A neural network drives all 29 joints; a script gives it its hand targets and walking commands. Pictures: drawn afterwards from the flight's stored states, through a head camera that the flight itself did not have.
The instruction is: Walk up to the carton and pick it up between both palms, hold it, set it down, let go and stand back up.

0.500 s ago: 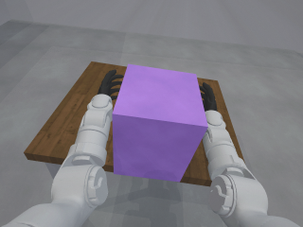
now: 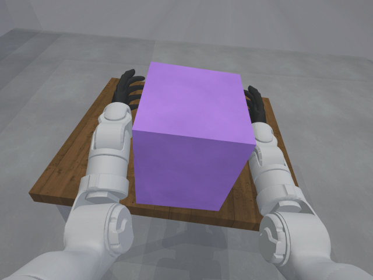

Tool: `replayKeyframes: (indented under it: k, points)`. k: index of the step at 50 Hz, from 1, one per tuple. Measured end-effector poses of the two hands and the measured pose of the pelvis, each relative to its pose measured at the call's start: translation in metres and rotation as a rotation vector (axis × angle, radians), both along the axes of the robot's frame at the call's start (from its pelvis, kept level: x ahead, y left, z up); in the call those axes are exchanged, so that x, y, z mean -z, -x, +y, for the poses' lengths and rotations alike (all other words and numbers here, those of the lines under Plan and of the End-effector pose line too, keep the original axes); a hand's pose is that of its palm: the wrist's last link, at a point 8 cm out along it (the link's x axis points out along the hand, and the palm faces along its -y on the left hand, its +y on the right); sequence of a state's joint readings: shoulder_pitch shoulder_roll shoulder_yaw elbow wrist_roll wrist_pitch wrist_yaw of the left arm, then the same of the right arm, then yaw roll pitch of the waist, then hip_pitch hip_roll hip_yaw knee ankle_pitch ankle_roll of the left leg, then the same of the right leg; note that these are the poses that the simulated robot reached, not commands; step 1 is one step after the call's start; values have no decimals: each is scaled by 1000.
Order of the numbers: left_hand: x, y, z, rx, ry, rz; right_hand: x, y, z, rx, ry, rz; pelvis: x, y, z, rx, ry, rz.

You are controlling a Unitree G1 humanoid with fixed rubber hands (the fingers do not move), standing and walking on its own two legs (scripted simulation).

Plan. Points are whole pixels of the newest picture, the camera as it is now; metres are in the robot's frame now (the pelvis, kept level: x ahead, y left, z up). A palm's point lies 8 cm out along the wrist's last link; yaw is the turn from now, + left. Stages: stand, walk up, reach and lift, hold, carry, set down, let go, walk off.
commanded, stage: reach and lift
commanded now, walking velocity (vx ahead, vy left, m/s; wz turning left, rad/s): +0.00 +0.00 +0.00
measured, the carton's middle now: (186, 140) +0.37 +0.02 +0.12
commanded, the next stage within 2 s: hold in 1.68 s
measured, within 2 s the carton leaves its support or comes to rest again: neither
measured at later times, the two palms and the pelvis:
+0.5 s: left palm (123, 107) +0.37 +0.15 +0.21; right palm (262, 127) +0.37 -0.14 +0.19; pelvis -0.01 +0.00 +0.00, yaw +0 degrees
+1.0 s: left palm (117, 100) +0.37 +0.16 +0.22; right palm (260, 115) +0.37 -0.13 +0.21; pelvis -0.01 +0.00 +0.00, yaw +0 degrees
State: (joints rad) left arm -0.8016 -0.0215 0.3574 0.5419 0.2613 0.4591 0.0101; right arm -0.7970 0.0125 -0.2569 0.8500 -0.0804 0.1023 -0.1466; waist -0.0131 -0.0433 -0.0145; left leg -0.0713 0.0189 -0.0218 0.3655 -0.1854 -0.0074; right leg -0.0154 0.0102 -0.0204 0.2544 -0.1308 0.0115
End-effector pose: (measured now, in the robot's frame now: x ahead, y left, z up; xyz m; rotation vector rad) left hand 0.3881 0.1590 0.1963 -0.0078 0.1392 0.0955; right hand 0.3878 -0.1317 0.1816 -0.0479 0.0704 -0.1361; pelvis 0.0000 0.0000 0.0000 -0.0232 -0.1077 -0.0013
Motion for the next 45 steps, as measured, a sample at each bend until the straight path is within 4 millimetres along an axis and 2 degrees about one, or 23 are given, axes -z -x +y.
replayKeyframes:
  k: [4,18,29,39,45]
  points:
    - [-5,5,1,9,11,2,-7,6,0,8,9,1,0,1,1,-1,1,-22]
    - [-10,22,-3,16,-2,26,-7,25,-3,11,-18,23,1,14,1,-2,1,-50]
    - [-12,19,-9,3,-37,42,-5,18,-9,0,-58,37,1,12,-3,-6,-2,-45]
    - [-20,18,0,-8,6,10,-24,14,0,-8,-11,7,1,8,-3,-7,-2,-40]
    - [-18,20,3,-11,23,25,-27,14,3,-11,-1,22,1,9,-3,-7,-1,-41]
